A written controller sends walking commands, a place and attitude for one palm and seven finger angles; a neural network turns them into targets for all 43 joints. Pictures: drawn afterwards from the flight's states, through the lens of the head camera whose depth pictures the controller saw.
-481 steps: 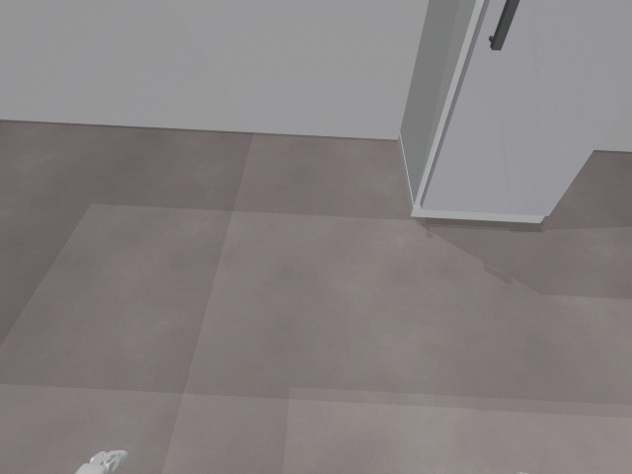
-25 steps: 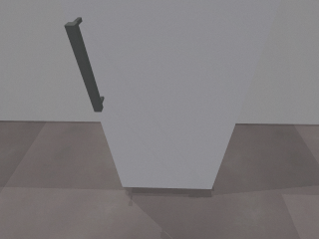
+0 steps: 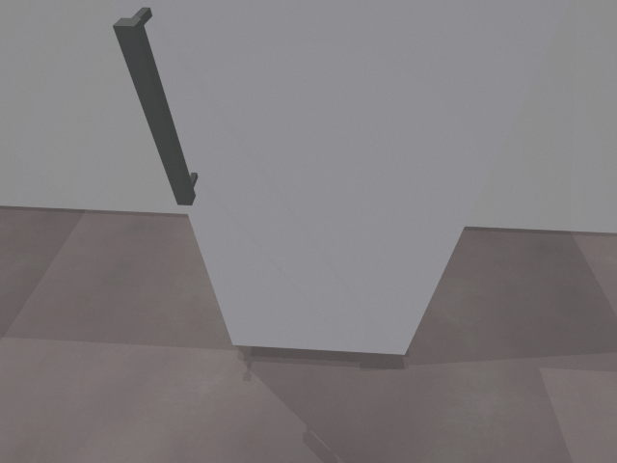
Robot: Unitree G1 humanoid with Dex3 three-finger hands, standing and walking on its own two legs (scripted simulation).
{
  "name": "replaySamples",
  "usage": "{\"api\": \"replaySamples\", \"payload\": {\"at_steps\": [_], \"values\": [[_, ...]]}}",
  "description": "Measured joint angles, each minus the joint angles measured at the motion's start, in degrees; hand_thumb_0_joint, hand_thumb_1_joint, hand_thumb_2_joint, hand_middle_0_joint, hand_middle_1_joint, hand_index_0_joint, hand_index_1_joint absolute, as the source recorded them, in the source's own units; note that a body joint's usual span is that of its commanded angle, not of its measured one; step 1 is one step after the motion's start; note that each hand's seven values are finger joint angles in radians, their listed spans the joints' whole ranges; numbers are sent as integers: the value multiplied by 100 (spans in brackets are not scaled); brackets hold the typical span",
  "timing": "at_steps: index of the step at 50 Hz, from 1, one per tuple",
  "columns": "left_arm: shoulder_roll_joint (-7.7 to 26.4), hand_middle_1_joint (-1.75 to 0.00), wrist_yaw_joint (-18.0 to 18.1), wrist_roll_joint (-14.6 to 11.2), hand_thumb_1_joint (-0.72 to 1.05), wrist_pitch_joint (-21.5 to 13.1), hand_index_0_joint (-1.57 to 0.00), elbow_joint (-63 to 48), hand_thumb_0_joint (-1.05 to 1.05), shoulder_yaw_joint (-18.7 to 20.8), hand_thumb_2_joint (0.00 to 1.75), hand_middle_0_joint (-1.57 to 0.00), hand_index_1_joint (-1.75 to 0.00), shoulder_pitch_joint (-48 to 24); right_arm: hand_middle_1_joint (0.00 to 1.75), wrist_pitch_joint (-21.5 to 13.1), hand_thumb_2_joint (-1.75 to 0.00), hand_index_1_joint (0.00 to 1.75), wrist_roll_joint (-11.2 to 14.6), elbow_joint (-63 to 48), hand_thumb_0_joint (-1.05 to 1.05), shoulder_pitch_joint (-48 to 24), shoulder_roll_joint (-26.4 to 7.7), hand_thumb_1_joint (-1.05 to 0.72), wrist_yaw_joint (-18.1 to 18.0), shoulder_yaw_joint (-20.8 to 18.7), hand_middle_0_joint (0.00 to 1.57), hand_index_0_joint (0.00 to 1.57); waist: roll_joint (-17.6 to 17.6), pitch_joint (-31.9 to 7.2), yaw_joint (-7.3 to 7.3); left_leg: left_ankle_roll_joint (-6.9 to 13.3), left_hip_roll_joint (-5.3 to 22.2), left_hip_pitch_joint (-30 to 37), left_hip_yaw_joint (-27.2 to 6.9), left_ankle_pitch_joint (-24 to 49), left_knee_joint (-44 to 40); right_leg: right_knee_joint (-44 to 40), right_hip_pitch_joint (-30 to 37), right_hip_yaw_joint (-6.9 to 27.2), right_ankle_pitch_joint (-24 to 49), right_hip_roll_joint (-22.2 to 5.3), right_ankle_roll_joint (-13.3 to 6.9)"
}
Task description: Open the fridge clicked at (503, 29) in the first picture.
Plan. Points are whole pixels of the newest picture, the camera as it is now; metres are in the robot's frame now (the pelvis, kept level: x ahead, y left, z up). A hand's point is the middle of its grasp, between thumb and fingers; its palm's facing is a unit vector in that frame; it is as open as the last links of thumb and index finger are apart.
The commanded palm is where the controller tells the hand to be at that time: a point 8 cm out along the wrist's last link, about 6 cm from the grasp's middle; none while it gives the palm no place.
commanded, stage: look again from close up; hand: left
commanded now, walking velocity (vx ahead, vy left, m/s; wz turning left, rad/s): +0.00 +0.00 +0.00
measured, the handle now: (168, 119) +0.53 +0.25 +0.17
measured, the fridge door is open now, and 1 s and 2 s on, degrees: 0 0 0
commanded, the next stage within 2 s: shuffle to correct the standing spot in 0.60 s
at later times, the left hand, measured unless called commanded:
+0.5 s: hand out of the picture +0.01 +0.17 -0.17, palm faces +0.02 -0.98 -0.22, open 7.4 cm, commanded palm none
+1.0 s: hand out of the picture +0.00 +0.18 -0.18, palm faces +0.10 -0.98 -0.18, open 7.4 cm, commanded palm none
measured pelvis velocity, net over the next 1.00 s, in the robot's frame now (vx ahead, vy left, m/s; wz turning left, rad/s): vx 0.01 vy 0.00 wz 0.02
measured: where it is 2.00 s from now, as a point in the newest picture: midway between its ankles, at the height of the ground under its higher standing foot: outside the picture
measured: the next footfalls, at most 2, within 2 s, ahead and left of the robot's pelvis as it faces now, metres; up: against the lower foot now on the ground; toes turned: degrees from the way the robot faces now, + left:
right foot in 1.30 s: +0.13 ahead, -0.07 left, +0.00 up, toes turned -7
left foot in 1.70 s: +0.19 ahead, +0.23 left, +0.00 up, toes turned +6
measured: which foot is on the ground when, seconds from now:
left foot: down 0.00-1.00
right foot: down 0.00-1.00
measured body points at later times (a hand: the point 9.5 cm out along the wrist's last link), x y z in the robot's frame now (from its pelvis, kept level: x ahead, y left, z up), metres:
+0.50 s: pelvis +0.00 -0.01 +0.00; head +0.01 -0.02 +0.45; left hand +0.01 +0.22 -0.15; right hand +0.00 -0.24 -0.16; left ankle -0.03 +0.11 -0.74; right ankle +0.03 -0.11 -0.74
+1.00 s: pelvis +0.01 +0.00 +0.00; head +0.02 +0.02 +0.45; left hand +0.00 +0.23 -0.17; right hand -0.01 -0.22 -0.16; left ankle -0.03 +0.11 -0.74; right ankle +0.03 -0.11 -0.74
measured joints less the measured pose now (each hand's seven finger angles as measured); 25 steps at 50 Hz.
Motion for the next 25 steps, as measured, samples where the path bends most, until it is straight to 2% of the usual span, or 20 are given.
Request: {"api": "replaySamples", "payload": {"at_steps": [25], "values": [[98,-30,-11,-7,90,1,-20,-32,0,11,90,-20,-30,-69,30,44,-90,30,-6,143,0,-42,125,-90,37,38,20,20,1,35,4,-123,127,8,-51,97,-117,-183,46,-66,107,129,-121]]}}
